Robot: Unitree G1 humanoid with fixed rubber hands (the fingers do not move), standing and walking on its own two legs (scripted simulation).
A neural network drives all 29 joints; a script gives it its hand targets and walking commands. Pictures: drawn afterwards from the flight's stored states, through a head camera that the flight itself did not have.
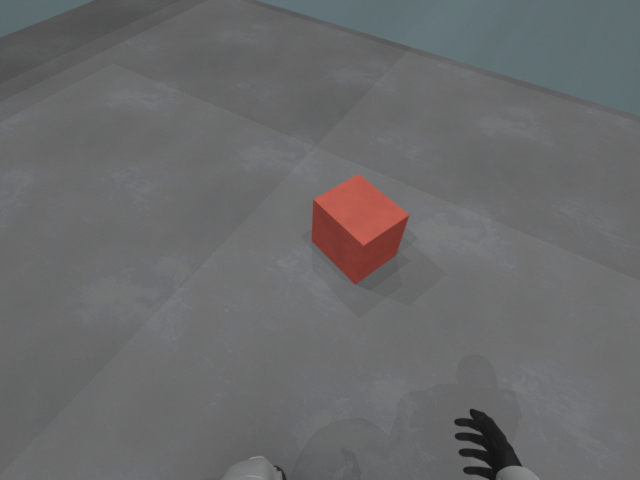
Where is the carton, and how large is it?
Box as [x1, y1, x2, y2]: [312, 174, 408, 283]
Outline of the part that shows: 358,174 313,199 312,241 354,283 359,281 395,255 408,217 407,213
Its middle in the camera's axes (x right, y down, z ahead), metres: +0.14 -0.04 +1.44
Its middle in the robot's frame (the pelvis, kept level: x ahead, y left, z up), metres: +1.00 -0.08 -0.64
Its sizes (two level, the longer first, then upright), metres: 0.259 0.219 0.240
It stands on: the floor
